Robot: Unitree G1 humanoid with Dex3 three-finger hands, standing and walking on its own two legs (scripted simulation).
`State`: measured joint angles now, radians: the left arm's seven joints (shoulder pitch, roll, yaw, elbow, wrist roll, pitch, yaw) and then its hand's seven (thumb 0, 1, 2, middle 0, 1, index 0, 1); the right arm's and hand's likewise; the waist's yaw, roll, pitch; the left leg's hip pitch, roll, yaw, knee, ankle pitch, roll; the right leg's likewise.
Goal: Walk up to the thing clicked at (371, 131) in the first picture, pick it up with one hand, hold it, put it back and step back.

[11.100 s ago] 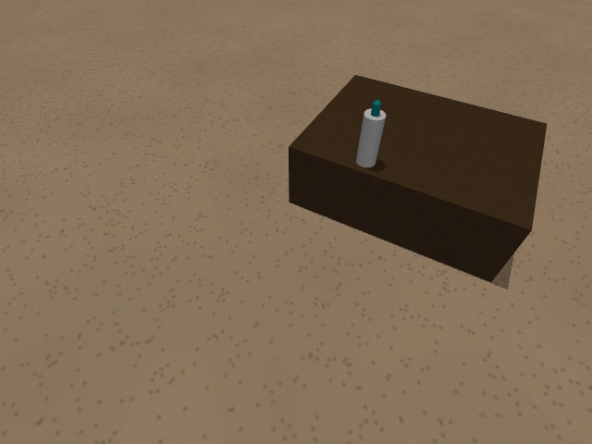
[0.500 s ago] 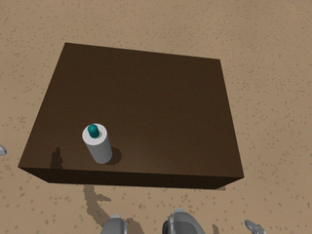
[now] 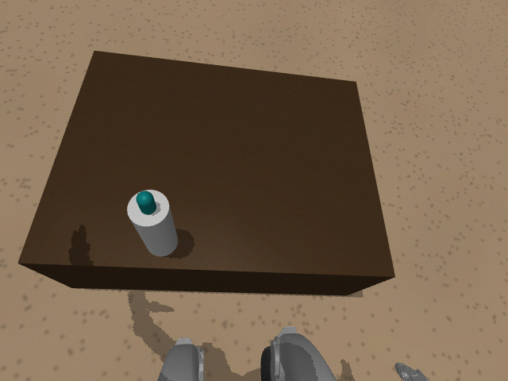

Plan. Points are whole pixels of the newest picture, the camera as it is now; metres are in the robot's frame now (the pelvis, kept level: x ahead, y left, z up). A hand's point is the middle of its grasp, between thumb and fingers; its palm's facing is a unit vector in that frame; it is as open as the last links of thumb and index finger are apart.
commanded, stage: go down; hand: left
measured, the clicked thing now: (154, 222) +0.44 +0.18 -0.22
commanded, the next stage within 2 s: none
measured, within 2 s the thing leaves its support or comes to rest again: neither
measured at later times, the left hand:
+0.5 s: hand out of the picture +0.40 +0.38 +0.03, palm faces +0.19 -0.98 -0.07, open 17.1 cm
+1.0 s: hand out of the picture +0.39 +0.38 +0.03, palm faces +0.20 -0.98 -0.05, open 17.1 cm
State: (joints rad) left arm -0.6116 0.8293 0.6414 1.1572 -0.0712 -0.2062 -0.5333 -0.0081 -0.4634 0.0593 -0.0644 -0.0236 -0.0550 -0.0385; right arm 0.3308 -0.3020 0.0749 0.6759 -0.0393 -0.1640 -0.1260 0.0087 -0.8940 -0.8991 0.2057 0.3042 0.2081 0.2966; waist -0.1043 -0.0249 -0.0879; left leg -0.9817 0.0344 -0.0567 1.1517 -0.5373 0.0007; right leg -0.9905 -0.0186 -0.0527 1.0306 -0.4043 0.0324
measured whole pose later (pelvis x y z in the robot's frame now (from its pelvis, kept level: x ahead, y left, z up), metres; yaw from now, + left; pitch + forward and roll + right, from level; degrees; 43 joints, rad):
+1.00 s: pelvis +0.00 +0.00 -0.01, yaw +0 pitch +23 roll -4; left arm -0.61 0.84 0.69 1.12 -0.13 -0.25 -0.60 -0.01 -0.44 0.06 -0.06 -0.03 -0.05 -0.04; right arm 0.28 -0.31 0.09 0.67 -0.03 -0.16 -0.14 0.01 -0.90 -0.90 0.21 0.30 0.21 0.30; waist -0.10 -0.03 -0.09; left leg -1.05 0.03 -0.07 1.21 -0.55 -0.01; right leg -1.06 -0.02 -0.06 1.09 -0.42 0.03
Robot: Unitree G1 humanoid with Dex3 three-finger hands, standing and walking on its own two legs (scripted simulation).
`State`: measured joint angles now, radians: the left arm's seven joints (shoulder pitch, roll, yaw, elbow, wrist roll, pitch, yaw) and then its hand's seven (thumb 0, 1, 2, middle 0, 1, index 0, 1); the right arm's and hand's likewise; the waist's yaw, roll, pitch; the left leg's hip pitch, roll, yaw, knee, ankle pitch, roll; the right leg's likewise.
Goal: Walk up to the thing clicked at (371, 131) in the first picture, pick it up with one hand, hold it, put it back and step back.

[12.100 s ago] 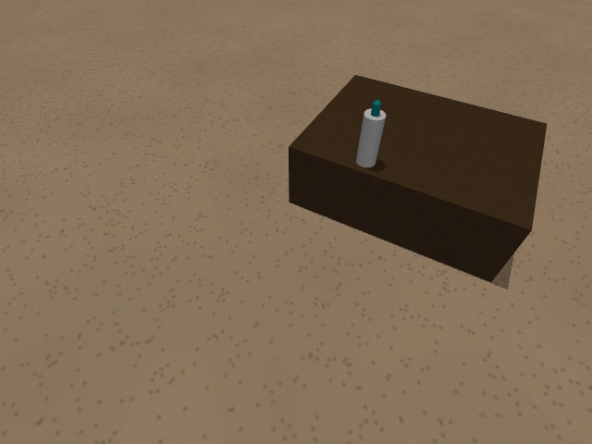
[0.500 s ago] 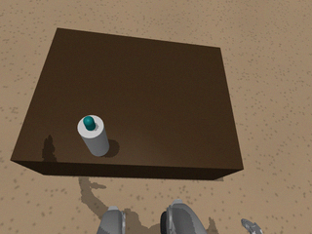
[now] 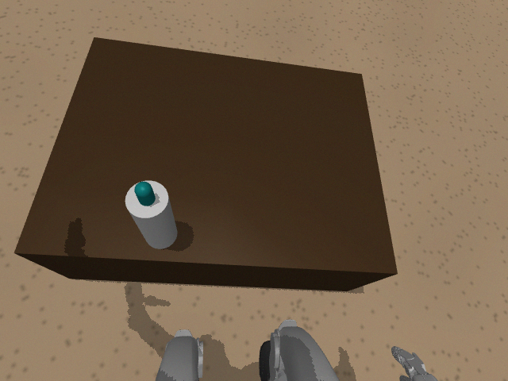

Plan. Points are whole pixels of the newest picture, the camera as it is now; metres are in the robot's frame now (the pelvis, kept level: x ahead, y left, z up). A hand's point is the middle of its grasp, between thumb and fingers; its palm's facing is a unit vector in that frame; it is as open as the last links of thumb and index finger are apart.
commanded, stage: go down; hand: left
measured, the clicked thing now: (153, 214) +0.45 +0.18 -0.21
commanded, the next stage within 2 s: none
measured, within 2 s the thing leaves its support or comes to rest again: neither
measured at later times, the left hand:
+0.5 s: hand out of the picture +0.40 +0.38 +0.05, palm faces +0.19 -0.98 -0.03, open 17.1 cm
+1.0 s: hand out of the picture +0.39 +0.38 +0.05, palm faces +0.19 -0.98 -0.01, open 17.0 cm
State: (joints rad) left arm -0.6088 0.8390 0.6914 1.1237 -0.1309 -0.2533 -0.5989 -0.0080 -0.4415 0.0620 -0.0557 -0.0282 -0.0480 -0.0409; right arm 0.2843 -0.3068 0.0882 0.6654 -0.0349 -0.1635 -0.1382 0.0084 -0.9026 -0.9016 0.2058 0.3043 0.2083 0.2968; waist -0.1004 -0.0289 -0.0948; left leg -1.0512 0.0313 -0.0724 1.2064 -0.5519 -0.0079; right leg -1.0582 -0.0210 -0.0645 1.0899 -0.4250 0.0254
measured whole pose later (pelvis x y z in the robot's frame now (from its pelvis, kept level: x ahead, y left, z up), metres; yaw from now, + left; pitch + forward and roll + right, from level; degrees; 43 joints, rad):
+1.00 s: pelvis +0.00 +0.00 +0.00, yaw +0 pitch +23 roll -4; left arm -0.58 0.80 0.72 1.07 -0.20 -0.30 -0.65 -0.01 -0.41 0.05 -0.05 -0.02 -0.05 -0.02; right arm 0.26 -0.30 0.09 0.68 -0.03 -0.17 -0.15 0.01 -0.91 -0.90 0.21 0.30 0.21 0.30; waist -0.09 -0.03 -0.10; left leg -1.06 0.03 -0.07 1.22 -0.56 -0.01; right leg -1.07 -0.03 -0.06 1.11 -0.44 0.02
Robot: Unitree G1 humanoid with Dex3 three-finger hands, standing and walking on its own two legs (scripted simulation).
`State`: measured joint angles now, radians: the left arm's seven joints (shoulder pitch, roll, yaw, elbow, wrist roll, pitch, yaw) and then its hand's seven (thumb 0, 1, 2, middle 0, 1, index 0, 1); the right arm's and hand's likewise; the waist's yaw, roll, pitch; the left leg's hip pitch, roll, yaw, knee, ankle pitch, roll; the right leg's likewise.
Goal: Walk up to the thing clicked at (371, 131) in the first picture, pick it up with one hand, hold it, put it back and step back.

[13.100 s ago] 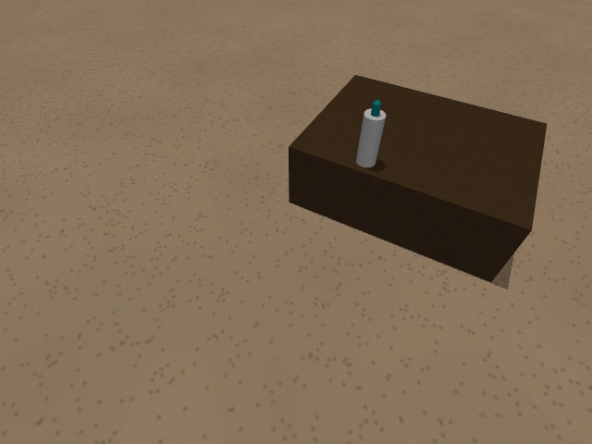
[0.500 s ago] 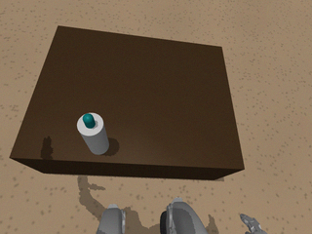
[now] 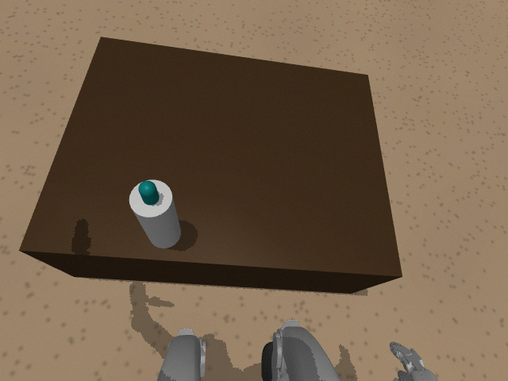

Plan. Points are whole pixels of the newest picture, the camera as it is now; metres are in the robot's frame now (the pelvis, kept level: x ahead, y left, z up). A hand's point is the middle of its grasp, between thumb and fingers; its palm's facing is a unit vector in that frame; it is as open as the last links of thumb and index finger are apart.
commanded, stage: go down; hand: left
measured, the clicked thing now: (157, 213) +0.45 +0.18 -0.21
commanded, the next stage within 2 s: approach in 1.78 s
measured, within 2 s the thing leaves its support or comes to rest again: neither
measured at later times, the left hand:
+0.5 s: hand out of the picture +0.38 +0.38 +0.06, palm faces +0.18 -0.98 +0.01, open 16.9 cm
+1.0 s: hand out of the picture +0.39 +0.38 +0.06, palm faces +0.18 -0.98 +0.01, open 16.8 cm
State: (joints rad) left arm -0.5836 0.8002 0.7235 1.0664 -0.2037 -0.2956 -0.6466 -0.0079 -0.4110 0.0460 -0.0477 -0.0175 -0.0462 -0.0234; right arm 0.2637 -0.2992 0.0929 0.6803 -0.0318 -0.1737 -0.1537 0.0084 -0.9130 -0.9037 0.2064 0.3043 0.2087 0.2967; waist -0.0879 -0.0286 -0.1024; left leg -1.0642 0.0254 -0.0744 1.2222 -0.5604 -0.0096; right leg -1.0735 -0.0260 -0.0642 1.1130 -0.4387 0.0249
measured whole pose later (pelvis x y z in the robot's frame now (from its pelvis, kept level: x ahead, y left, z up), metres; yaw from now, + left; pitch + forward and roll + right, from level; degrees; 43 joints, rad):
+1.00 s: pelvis +0.00 +0.00 +0.00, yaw +0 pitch +24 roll -4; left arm -0.57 0.81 0.76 1.06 -0.24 -0.30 -0.68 -0.01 -0.34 0.03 -0.04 -0.01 -0.05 -0.01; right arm 0.27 -0.30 0.10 0.68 -0.02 -0.18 -0.16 0.01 -0.92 -0.90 0.21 0.30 0.21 0.30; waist -0.10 -0.02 -0.12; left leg -1.08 0.03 -0.08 1.24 -0.57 -0.01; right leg -1.09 -0.02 -0.07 1.13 -0.45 0.02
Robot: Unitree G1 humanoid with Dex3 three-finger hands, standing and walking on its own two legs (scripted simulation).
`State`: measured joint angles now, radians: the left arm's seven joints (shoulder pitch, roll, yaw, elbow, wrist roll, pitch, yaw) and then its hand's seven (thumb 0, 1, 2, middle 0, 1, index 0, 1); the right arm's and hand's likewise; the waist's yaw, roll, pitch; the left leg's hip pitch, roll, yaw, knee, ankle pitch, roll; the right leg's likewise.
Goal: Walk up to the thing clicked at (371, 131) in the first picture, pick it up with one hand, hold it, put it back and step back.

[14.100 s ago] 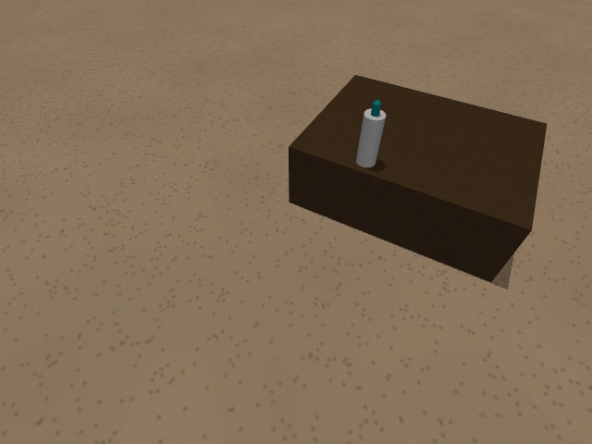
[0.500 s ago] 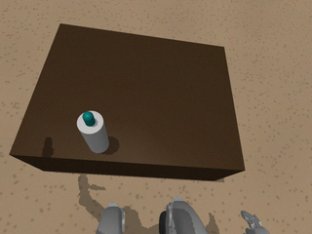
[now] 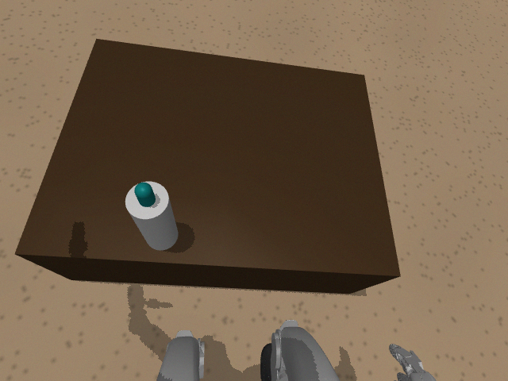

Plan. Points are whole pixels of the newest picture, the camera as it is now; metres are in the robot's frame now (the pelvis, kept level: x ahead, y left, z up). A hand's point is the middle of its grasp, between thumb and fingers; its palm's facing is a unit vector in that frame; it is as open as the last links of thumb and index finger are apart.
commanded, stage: go down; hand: left
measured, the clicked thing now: (153, 215) +0.45 +0.18 -0.21
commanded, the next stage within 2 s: approach in 0.78 s
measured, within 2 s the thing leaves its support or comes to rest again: neither
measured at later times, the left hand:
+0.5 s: hand out of the picture +0.39 +0.38 +0.07, palm faces +0.16 -0.99 +0.01, open 16.8 cm
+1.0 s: hand out of the picture +0.40 +0.38 +0.07, palm faces +0.15 -0.99 +0.01, open 17.0 cm
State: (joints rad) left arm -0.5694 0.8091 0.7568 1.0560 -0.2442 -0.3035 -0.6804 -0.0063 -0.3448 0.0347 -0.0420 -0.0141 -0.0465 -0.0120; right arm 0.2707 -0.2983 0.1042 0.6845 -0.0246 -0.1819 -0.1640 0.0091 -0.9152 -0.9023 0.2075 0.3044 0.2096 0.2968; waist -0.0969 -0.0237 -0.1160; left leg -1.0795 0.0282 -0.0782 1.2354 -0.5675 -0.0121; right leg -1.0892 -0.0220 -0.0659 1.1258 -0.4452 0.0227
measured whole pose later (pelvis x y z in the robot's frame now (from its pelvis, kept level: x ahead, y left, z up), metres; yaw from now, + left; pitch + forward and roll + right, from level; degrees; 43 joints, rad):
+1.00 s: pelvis -0.01 +0.00 +0.00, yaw +0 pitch +23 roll -4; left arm -0.62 0.82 0.72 1.08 -0.23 -0.31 -0.68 -0.01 -0.41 0.03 -0.04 -0.02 -0.05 -0.01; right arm 0.27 -0.30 0.10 0.68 -0.03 -0.19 -0.16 0.01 -0.90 -0.90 0.21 0.30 0.21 0.30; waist -0.10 -0.03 -0.11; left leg -1.09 0.03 -0.08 1.25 -0.56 -0.01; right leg -1.10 -0.02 -0.07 1.13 -0.44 0.02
